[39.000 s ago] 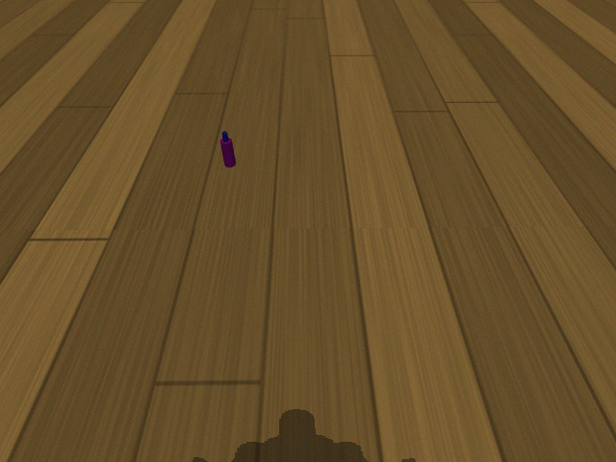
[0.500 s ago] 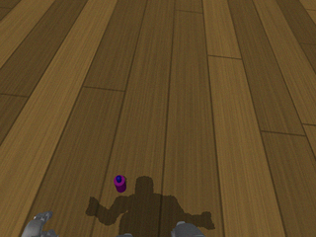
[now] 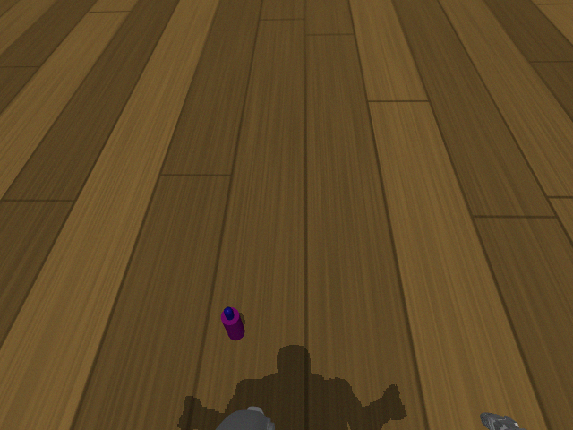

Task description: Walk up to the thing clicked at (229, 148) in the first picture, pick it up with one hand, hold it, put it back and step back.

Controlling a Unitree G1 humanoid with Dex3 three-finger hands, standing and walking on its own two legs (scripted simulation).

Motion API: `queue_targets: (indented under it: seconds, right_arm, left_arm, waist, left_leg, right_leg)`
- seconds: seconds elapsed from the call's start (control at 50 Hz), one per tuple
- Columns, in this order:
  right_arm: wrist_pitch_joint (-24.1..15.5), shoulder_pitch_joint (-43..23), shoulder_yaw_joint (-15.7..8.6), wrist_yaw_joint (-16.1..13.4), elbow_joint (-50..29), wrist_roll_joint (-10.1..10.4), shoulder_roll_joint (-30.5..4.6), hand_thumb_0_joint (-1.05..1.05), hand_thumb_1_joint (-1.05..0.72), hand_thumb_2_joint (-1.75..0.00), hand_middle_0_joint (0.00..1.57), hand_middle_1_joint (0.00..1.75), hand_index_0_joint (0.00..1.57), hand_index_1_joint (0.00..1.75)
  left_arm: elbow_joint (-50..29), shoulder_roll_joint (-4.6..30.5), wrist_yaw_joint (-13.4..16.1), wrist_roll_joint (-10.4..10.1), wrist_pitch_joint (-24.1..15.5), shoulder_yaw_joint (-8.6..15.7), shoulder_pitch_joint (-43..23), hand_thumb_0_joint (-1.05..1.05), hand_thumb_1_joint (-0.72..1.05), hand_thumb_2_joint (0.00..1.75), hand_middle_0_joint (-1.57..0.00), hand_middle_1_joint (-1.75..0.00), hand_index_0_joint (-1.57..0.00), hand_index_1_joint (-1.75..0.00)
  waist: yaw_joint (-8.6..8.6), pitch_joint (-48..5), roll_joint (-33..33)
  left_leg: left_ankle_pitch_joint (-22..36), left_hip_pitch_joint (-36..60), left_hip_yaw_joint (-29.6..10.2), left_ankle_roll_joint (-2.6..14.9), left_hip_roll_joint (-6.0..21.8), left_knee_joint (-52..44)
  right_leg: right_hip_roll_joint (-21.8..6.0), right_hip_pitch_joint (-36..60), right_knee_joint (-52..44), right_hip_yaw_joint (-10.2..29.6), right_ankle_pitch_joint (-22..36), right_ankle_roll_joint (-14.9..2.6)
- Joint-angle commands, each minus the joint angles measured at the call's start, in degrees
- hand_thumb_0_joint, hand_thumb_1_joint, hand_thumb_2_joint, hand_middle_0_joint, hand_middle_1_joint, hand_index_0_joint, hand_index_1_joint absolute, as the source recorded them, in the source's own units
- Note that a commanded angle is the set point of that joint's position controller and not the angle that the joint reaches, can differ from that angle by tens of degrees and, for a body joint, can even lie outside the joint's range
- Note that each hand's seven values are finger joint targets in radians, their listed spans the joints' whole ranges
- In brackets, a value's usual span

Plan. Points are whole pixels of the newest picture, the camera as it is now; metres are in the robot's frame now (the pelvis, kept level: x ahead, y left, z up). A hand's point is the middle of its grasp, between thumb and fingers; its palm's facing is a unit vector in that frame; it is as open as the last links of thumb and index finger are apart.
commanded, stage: step back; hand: left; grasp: from the side
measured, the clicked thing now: (232, 321) +0.52 +0.21 -0.66
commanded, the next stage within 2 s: none
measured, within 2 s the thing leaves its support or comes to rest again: neither
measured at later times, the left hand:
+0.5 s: hand out of the picture -0.05 +0.27 -0.15, palm faces +0.05 -0.94 -0.34, open 7.4 cm
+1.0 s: hand out of the picture -0.18 +0.24 -0.14, palm faces +0.07 -0.91 -0.41, open 7.4 cm
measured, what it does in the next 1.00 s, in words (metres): walks backwards: left foot, then right foot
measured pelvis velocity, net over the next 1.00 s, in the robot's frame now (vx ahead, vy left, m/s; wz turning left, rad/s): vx -0.31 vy -0.04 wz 0.10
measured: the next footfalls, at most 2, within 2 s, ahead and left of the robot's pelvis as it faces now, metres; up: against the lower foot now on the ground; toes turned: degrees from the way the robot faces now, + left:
left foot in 0.26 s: -0.07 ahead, +0.13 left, +0.00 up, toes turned +1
right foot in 0.64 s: -0.18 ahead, -0.15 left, +0.00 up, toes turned +4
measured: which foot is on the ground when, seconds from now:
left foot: up 0.00-0.24, down 0.26-0.66, up 0.68-0.96, down 0.98-1.00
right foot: down 0.00-0.28, up 0.30-0.62, down 0.64-1.00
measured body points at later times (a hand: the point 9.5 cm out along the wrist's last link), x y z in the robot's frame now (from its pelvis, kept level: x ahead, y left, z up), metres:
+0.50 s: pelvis -0.14 +0.00 +0.01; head -0.08 +0.04 +0.45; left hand -0.05 +0.32 -0.12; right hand -0.02 -0.30 -0.09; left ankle -0.11 +0.12 -0.73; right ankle -0.18 -0.16 -0.64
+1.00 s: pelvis -0.31 -0.04 -0.01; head -0.24 -0.03 +0.43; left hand -0.19 +0.29 -0.11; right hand -0.20 -0.34 -0.13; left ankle -0.32 +0.07 -0.73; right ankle -0.22 -0.15 -0.73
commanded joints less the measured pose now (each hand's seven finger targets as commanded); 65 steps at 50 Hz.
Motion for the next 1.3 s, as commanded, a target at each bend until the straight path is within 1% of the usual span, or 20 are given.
queue_targets:
  seconds: [0.0, 0.16, 0.22, 0.26, 0.3, 0.36, 0.5, 0.58, 0.62, 0.64, 0.66, 0.68, 0.76, 0.88, 0.96, 1.0, 1.02, 1.04, 1.1, 1.28]
  right_arm:
    - [-1.3, 3.5, -3.0, -0.8, -3.0, 0.3, -11.3, 0.0, -0.9, -0.9, 0.2, 0.3, 0.2, 0.3]
    - [-2.9, 4.7, -2.0, -1.6, -5.5, -0.2, -9.9, 0.0, -0.9, -0.9, 0.2, 0.3, 0.2, 0.3]
    - [-3.5, 8.9, -3.1, -1.7, -3.8, -1.2, -10.1, 0.0, -0.9, -0.9, 0.2, 0.3, 0.2, 0.3]
    - [-3.3, 6.0, -5.3, -1.4, -4.9, -2.6, -18.7, 0.0, -0.9, -0.9, 0.2, 0.3, 0.2, 0.3]
    - [-3.7, 2.0, -5.8, -1.6, -6.3, -2.1, -21.3, 0.0, -0.9, -0.9, 0.2, 0.3, 0.2, 0.3]
    - [-3.8, -2.3, -3.6, -1.9, -7.7, -2.0, -14.3, 0.0, -0.9, -0.9, 0.2, 0.3, 0.2, 0.3]
    - [-3.2, 4.0, -4.4, -2.0, -8.2, -1.6, -14.9, 0.0, -0.9, -0.9, 0.2, 0.3, 0.2, 0.3]
    - [-1.9, 0.3, -4.7, -1.5, -9.6, -1.3, -16.2, 0.0, -0.9, -0.9, 0.2, 0.3, 0.2, 0.3]
    - [-1.3, -0.9, -3.8, -1.2, -10.0, -0.3, -13.8, 0.0, -0.9, -0.9, 0.2, 0.3, 0.2, 0.3]
    - [-1.3, 0.0, -3.0, -1.2, -10.8, 0.1, -11.2, 0.0, -0.9, -0.9, 0.2, 0.3, 0.2, 0.3]
    - [-1.1, -1.3, -3.4, -2.4, -11.2, 0.0, -11.0, 0.0, -0.9, -0.9, 0.2, 0.3, 0.2, 0.3]
    - [-1.0, -0.4, -4.6, -2.7, -10.1, -0.1, -13.4, 0.0, -0.9, -0.9, 0.2, 0.3, 0.2, 0.3]
    - [-1.8, 4.2, -3.0, -2.1, -6.7, 0.4, -11.4, 0.0, -0.9, -0.9, 0.2, 0.3, 0.2, 0.3]
    - [-3.0, 4.3, -2.2, -2.3, -7.7, -0.8, -9.8, 0.0, -0.9, -0.9, 0.2, 0.3, 0.2, 0.3]
    - [-3.2, 10.5, -3.6, -1.9, -4.7, -1.6, -11.0, 0.0, -0.9, -0.9, 0.2, 0.3, 0.2, 0.3]
    - [-2.9, 6.1, -5.3, -1.5, -6.0, -2.5, -20.1, 0.0, -0.9, -0.9, 0.2, 0.3, 0.2, 0.3]
    - [-2.9, 4.8, -6.0, -1.3, -7.3, -2.5, -23.7, 0.0, -0.9, -0.9, 0.2, 0.3, 0.2, 0.3]
    - [-3.4, 1.5, -5.8, -1.9, -7.4, -2.3, -21.5, 0.0, -0.9, -0.9, 0.2, 0.3, 0.2, 0.3]
    - [-3.3, -2.8, -3.5, -2.0, -8.7, -2.6, -14.4, 0.0, -0.9, -0.9, 0.2, 0.3, 0.2, 0.3]
    - [-0.9, 2.1, -4.2, -0.6, -7.5, -2.2, -16.0, 0.0, -0.9, -0.9, 0.2, 0.3, 0.2, 0.3]
  left_arm:
    - [-8.3, 13.7, 1.6, 0.1, -2.0, 4.2, -8.0, 0.0, 0.9, 0.9, -0.2, -0.3, -0.2, -0.3]
    - [-9.6, 13.0, 1.6, 0.3, -0.7, 4.0, 0.1, 0.0, 0.9, 0.9, -0.2, -0.3, -0.2, -0.3]
    - [-10.7, 13.5, 1.0, -0.8, 0.6, 3.5, -2.0, 0.0, 0.9, 0.9, -0.2, -0.3, -0.2, -0.3]
    - [-11.6, 9.7, 0.8, -1.2, 0.7, 2.6, -1.2, 0.0, 0.9, 0.9, -0.2, -0.3, -0.2, -0.3]
    - [-11.8, 13.5, 1.9, -0.1, 0.7, 4.3, -7.6, 0.0, 0.9, 0.9, -0.2, -0.3, -0.2, -0.3]
    - [-9.0, 11.9, 1.2, -1.3, 0.6, 4.2, -0.5, 0.0, 0.9, 0.9, -0.2, -0.3, -0.2, -0.3]
    - [-9.2, 10.8, 1.0, -0.6, -0.3, 3.7, -0.6, 0.0, 0.9, 0.9, -0.2, -0.3, -0.2, -0.3]
    - [-5.7, 10.0, 0.7, -0.5, -1.1, 3.8, 5.1, 0.0, 0.9, 0.9, -0.2, -0.3, -0.2, -0.3]
    - [-3.9, 12.9, 0.7, 0.5, -1.8, 4.4, 7.4, 0.0, 0.9, 0.9, -0.2, -0.3, -0.2, -0.3]
    - [-5.0, 17.5, 0.7, 1.0, -1.9, 5.7, 6.8, 0.0, 0.9, 0.9, -0.2, -0.3, -0.2, -0.3]
    - [-7.3, 22.6, 0.5, 0.7, -1.4, 6.5, 1.3, 0.0, 0.9, 0.9, -0.2, -0.3, -0.2, -0.3]
    - [-9.1, 22.8, 0.9, 0.7, -1.6, 6.5, -2.8, 0.0, 0.9, 0.9, -0.2, -0.3, -0.2, -0.3]
    - [-9.7, 13.9, 1.4, 0.7, -1.7, 4.7, -5.8, 0.0, 0.9, 0.9, -0.2, -0.3, -0.2, -0.3]
    - [-10.4, 13.4, 2.5, 0.7, -0.9, 4.4, 0.4, 0.0, 0.9, 0.9, -0.2, -0.3, -0.2, -0.3]
    - [-12.0, 13.4, 1.6, -0.6, 0.6, 3.2, -3.0, 0.0, 0.9, 0.9, -0.2, -0.3, -0.2, -0.3]
    - [-12.5, 10.2, 1.5, -1.1, 0.7, 2.4, -2.8, 0.0, 0.9, 0.9, -0.2, -0.3, -0.2, -0.3]
    - [-12.5, 12.9, 2.3, -0.5, 0.8, 3.6, -5.9, 0.0, 0.9, 0.9, -0.2, -0.3, -0.2, -0.3]
    - [-11.2, 14.8, 2.2, -0.4, 1.0, 4.1, -5.6, 0.0, 0.9, 0.9, -0.2, -0.3, -0.2, -0.3]
    - [-8.0, 13.0, 1.3, -1.3, 1.2, 4.2, 0.4, 0.0, 0.9, 0.9, -0.2, -0.3, -0.2, -0.3]
    - [-3.6, 11.4, 1.1, -0.7, -2.0, 2.8, 4.5, 0.0, 0.9, 0.9, -0.2, -0.3, -0.2, -0.3]
  waist:
    - [-2.12, -4.0, -8.4]
    - [1.89, -15.1, -11.4]
    - [-0.67, -15.8, -9.7]
    - [0.01, -13.4, 9.7]
    - [-3.43, -7.7, 12.2]
    - [1.91, -9.0, 5.5]
    - [-2.58, -11.5, 9.0]
    - [0.15, -14.9, 11.7]
    - [0.98, -15.4, 5.6]
    - [0.82, -14.2, -7.8]
    - [2.29, -11.4, -16.5]
    - [1.52, -8.0, -17.2]
    - [-0.97, -9.1, -9.7]
    - [2.45, -13.4, -12.7]
    - [-0.76, -15.1, -8.4]
    - [-0.04, -12.9, 11.5]
    - [-3.41, -11.5, 14.0]
    - [-1.59, -8.3, 10.8]
    - [2.57, -8.3, 5.0]
    - [-1.08, -16.6, 12.1]
  left_leg:
    - [-1.3, 1.7, -7.3, -0.73, -3.7, 16.9]
    - [-1.6, 1.0, -1.2, -1.33, 3.3, -14.6]
    - [19.7, 12.8, 0.5, -0.1, 4.0, -32.6]
    - [31.1, 21.7, -23.2, 6.97, 22.0, -32.3]
    - [33.2, 5.7, -29.2, 17.4, 30.3, -33.6]
    - [44.1, 15.4, -9.5, 10.68, 17.8, -26.5]
    - [40.0, 23.5, -10.3, 14.16, 19.1, -22.8]
    - [34.7, 17.5, -8.4, 10.26, 17.0, -17.5]
    - [23.2, 6.5, -6.3, 5.12, 12.0, -12.7]
    - [8.3, -4.3, -4.1, 1.58, 4.0, -4.0]
    - [-9.4, -3.3, -4.0, -0.42, -1.0, 9.2]
    - [-10.1, 0.9, -7.2, -0.72, 1.6, 16.6]
    - [-1.7, -2.9, -6.5, -0.6, -2.5, 17.6]
    - [-4.6, -3.0, -1.9, -1.33, 2.7, -6.5]
    - [19.1, 13.3, -0.2, 0.65, 3.8, -28.5]
    - [28.4, 17.8, -24.9, 10.23, 23.2, -32.0]
    - [28.1, 5.9, -31.7, 18.15, 30.5, -33.7]
    - [26.1, 0.7, -31.1, 18.83, 31.1, -34.1]
    - [32.3, 6.1, -11.7, 12.08, 19.0, -28.7]
    - [23.5, 19.6, -7.6, 10.91, 16.4, -21.2]
  right_leg:
    - [-14.9, -7.6, -16.5, 12.6, 23.7, -10.37]
    - [-14.0, 17.9, -5.5, 9.8, 34.8, -8.92]
    - [-11.0, 10.6, 0.6, 7.2, 30.4, -4.61]
    - [1.4, -12.6, 11.4, 0.9, -3.1, 0.71]
    - [1.1, -9.2, 29.7, 8.1, -16.4, 2.02]
    - [4.5, -15.4, 35.0, 8.7, -8.7, 1.17]
    - [1.0, -12.9, 16.4, 3.3, -10.4, 4.62]
    - [-1.1, 0.1, -8.9, -1.7, 1.5, 2.51]
    - [-3.4, 8.8, -13.1, 3.4, 11.1, 0.03]
    - [-13.5, 10.4, -14.3, 19.3, 13.6, -3.74]
    - [-24.0, -3.2, -17.7, 26.9, 14.0, -14.04]
    - [-26.5, -12.9, -19.6, 30.4, 12.2, -15.93]
    - [-12.5, -0.7, -9.9, 8.3, 28.0, -8.14]
    - [-15.9, 15.8, -4.1, 10.1, 40.0, -10.06]
    - [-11.7, 4.2, 2.9, 6.9, 25.7, -4.46]
    - [2.3, -15.8, 16.8, -0.9, -11.2, 0.53]
    - [1.8, -10.6, 28.5, 5.0, -19.8, 1.68]
    - [0.0, -8.5, 35.5, 8.6, -17.0, 1.56]
    - [3.8, -12.4, 39.6, 7.7, -9.1, 1.58]
    - [-0.7, -1.0, -6.8, -3.6, -5.1, 3.15]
